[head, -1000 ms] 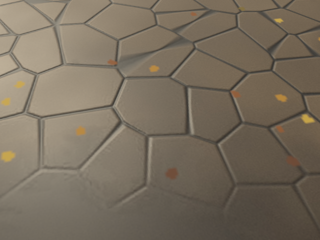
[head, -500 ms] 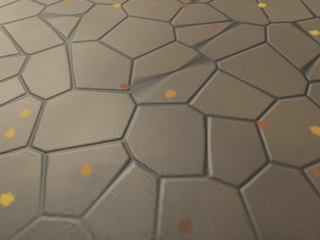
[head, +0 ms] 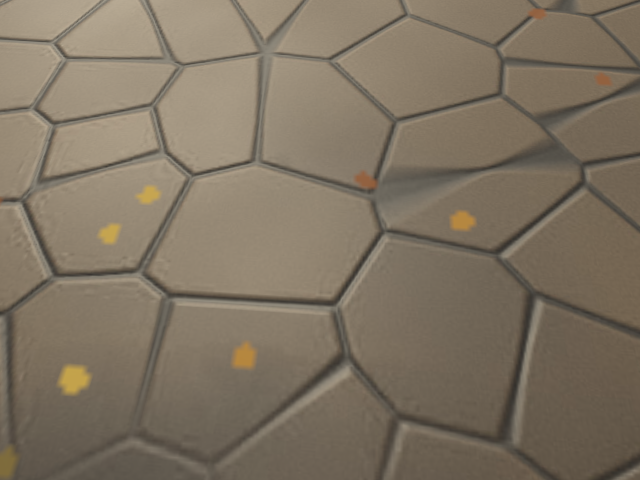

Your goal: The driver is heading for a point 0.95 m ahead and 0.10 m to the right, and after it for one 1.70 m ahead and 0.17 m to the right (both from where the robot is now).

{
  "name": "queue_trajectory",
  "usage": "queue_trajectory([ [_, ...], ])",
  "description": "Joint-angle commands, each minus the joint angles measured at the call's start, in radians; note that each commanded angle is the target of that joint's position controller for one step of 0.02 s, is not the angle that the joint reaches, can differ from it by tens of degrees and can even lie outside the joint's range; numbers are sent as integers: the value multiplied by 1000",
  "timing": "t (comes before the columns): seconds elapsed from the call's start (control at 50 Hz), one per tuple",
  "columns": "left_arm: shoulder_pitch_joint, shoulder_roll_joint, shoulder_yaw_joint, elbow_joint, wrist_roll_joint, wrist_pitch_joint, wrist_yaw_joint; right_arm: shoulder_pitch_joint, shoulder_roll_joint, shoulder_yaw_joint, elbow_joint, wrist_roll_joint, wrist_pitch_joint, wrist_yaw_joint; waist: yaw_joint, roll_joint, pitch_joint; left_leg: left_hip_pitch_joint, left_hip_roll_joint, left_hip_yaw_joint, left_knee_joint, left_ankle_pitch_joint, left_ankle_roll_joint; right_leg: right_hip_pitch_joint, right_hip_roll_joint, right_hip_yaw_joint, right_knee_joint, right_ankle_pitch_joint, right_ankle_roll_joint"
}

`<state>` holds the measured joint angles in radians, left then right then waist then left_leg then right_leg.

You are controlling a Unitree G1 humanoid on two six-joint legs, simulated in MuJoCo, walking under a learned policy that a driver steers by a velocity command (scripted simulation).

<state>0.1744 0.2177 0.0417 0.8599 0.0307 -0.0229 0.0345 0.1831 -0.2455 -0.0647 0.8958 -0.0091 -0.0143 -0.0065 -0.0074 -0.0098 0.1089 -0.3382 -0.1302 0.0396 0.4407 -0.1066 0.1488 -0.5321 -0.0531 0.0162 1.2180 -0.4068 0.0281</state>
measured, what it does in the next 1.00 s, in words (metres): walks ahead: right foot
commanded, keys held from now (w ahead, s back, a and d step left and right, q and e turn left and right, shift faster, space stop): no key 0.82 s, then w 0.18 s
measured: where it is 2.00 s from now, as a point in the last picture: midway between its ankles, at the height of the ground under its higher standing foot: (318, 386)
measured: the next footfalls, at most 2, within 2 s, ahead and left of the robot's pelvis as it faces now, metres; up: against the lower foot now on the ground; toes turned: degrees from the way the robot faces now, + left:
right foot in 0.36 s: +0.08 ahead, -0.15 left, +0.00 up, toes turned +4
left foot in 1.14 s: +0.18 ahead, +0.07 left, +0.00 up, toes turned +7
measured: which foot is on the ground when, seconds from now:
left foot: down 0.00-0.90, up 0.92-1.00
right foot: up 0.00-0.34, down 0.36-1.00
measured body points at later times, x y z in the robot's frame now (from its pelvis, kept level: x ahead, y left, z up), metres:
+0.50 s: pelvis +0.05 -0.06 +0.01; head +0.06 -0.07 +0.46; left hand +0.11 +0.19 -0.12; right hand +0.13 -0.29 -0.14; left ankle +0.07 +0.04 -0.73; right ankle +0.04 -0.16 -0.73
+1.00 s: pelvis +0.08 -0.06 +0.01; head +0.07 -0.05 +0.46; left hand +0.04 +0.18 -0.15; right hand +0.11 -0.30 -0.14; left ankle +0.07 +0.04 -0.71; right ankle +0.04 -0.16 -0.73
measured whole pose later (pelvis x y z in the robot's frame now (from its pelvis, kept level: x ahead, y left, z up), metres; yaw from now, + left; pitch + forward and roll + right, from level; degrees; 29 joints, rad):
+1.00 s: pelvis +0.08 -0.06 +0.01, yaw +4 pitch -1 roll +0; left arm 0.35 0.20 0.03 1.07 0.02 -0.01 0.03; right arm 0.29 -0.19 -0.02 1.11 -0.03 0.00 -0.01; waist 0.01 -0.01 -0.01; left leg -0.28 -0.02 0.01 0.67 -0.39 0.06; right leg -0.09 0.04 -0.01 0.39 -0.29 -0.07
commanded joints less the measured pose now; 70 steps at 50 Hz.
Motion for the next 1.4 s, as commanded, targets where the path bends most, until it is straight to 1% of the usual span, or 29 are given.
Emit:
queue_trajectory([
  [0.02, 190, 60, 18, -3, 1, 34, 0, 39, -121, -25, -54, -12, -19, 1, 45, 19, -199, 89, 283, -236, -126, 598, 145, 57, 1, -4, -61, 60, 13],
  [0.18, 32, 88, 24, -48, -8, 61, 5, 95, -116, -18, -44, -20, 6, -6, -21, 106, -166, 157, 286, -311, -196, 88, 87, 28, -7, 15, -310, 92, 8],
  [0.28, 48, 75, 16, -35, -23, 54, 15, 82, -109, -9, -33, -29, 16, -9, -25, 124, -140, 138, 297, -338, -157, 78, 88, 172, 43, -11, -504, -7, -25],
  [0.34, 137, 46, 6, 4, -24, 39, 24, 62, -97, 2, -20, -12, 25, -20, 28, 88, -130, 93, 275, -333, -84, 131, 32, 367, 55, -24, -859, 161, -54],
  [0.36, 141, 76, 9, 7, -9, 25, 28, 86, -64, 12, -19, -7, 20, -21, 10, 29, -135, 45, 242, -317, -50, 69, -22, 444, -28, 74, -949, 227, -67],
  [0.38, 147, 133, 11, -3, 8, 13, 28, 150, -7, 26, -18, -2, 17, -20, -28, -135, -183, 0, 158, -221, 82, -167, -68, 518, -235, 285, -1005, 357, -110],
  [0.4, 39, 135, 4, -9, -2, 11, 17, 105, -35, 18, -12, 8, 24, -23, -44, -195, -80, 33, 77, -124, 53, -274, -86, 319, -290, 299, -974, 551, -206],
  [0.42, -4, 84, -9, -22, -6, 1, 9, 102, -54, 16, 10, -1, 28, -23, -47, -140, -90, 123, 105, -128, 72, -248, -95, 288, -246, 245, -967, 565, -213],
  [0.46, 10, 95, -10, 4, -8, -4, 6, 71, -44, 20, 26, -1, 26, -18, -42, -124, -94, 183, 112, -143, -40, -63, -103, 314, -139, 149, -938, 464, -140],
  [0.48, 43, 101, -10, 16, -15, -6, 10, 53, -62, 16, 32, -9, 26, -15, -25, -124, -96, 207, 131, -160, -66, 7, -107, 317, -115, 143, -935, 425, -118],
  [0.52, 91, 99, -9, 40, -24, -5, 6, 76, -64, 19, 63, -3, 20, -12, -11, -89, -100, 223, 163, -174, -82, 39, -115, 321, -81, 132, -955, 311, -98],
  [0.6, 99, 82, -11, 75, -21, 3, 7, 84, -39, 27, 123, -1, 18, -21, -6, -6, -59, 185, 174, -185, -117, 48, -113, 363, -64, 108, -935, 298, -97],
  [0.82, 124, 59, -22, 157, -19, 5, 6, 90, -29, 38, 213, 1, 16, -32, 2, 10, -62, 198, 190, -187, -127, 60, -107, 381, -45, 92, -924, 300, -97],
  [0.84, 137, 55, -24, 166, -17, 5, 5, 100, -22, 42, 221, 0, 17, -33, 4, 5, -82, 205, 181, -181, -129, -11, -104, 386, -38, 93, -939, 198, -99],
  [0.88, 161, 102, -5, 177, -15, 15, 2, 97, -35, 35, 217, -6, 21, -30, 16, -44, -50, 129, 120, -128, -39, -252, -85, 366, -32, 133, -962, -125, -132],
  [0.92, 218, 130, 10, 190, -16, 25, -1, 53, -24, 35, 187, -20, 20, -17, 45, -115, 31, -42, 73, -59, 116, -374, -76, 356, -130, 286, -1059, -401, -208],
  [0.94, 234, 137, 17, 199, -16, 25, 0, 35, -2, 40, 170, -31, 13, -9, 48, -140, 74, -96, 92, -18, 203, -336, -78, 350, -204, 364, -1102, -439, -249],
  [0.98, 252, 122, 20, 205, -5, 10, -4, -2, -9, 37, 137, -31, -7, 2, 51, -102, 101, -193, 146, -29, 328, -329, -78, 375, -261, 417, -1136, -343, -290],
  [1.04, 239, 124, 27, 204, -5, -16, -11, -15, -16, 29, 110, -20, -37, 18, 35, -79, 67, -192, 167, -16, 283, -306, -82, 435, -216, 312, -1097, -146, -267],
  [1.08, 231, 127, 30, 203, -8, -26, -15, -4, -10, 24, 100, -11, -47, 23, 21, -95, 42, -71, 146, 18, 187, -257, -81, 387, -179, 237, -1063, -62, -248],
  [1.12, 188, 127, 32, 194, -19, -29, -18, 128, 9, 20, 140, -5, -51, 22, -47, -73, 21, 204, 96, 71, 34, -147, -77, 224, -126, 153, -966, -24, -218],
  [1.14, 185, 109, 26, 188, -14, -34, -20, 232, -15, 7, 175, -7, -55, 14, -86, -26, -12, 374, 91, 39, -6, -170, -74, 127, -87, 109, -856, 16, -196],
  [1.16, 154, 54, 9, 162, -9, -44, -27, 363, -89, -15, 201, -22, -65, 2, -142, 158, -57, 500, 279, -222, -156, -352, -44, 21, 8, -12, -560, 46, -153],
  [1.18, 155, 11, -1, 116, -12, -49, -35, 482, -190, -37, 225, -16, -59, 0, -149, 362, -100, 559, 503, -664, -328, -621, 62, -173, 125, -102, -269, -146, -122],
  [1.2, 107, 91, 19, 108, 12, -42, -39, 395, -129, -21, 214, -17, -47, -1, -93, 184, -14, 446, 512, -666, -321, -654, 85, -213, 54, -12, -111, -120, -140],
  [1.22, 90, 70, 16, 109, 6, -45, -51, 284, -95, -10, 168, -18, -52, 3, -49, 87, 31, 367, 478, -557, -312, -581, 67, -218, 15, 25, -79, -9, -149],
  [1.24, 107, 43, 10, 124, -6, -49, -60, 224, -75, -4, 146, -17, -62, 4, -20, 53, 32, 323, 434, -445, -326, -439, 40, -178, -7, 40, -95, 75, -142],
  [1.32, 116, 41, 19, 134, -1, -25, -71, 262, -26, 19, 165, -11, -93, -12, 12, 65, -12, 350, 355, -165, -316, 26, -17, -150, -5, 17, -117, 198, -109],
  [1.4, -33, 20, 12, 72, -5, -11, -72, 310, -13, 31, 177, -13, -100, -16, -2, 74, 17, 344, 332, -21, -313, 278, -34, -215, 9, -34, -200, 286, -91],
])
Keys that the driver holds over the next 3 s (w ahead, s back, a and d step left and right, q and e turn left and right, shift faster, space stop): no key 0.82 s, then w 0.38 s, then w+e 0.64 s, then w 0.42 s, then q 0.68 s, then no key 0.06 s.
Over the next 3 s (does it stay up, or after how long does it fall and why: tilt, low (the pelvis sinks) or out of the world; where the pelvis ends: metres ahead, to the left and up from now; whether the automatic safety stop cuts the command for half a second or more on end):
stays up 0.85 -0.11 0.01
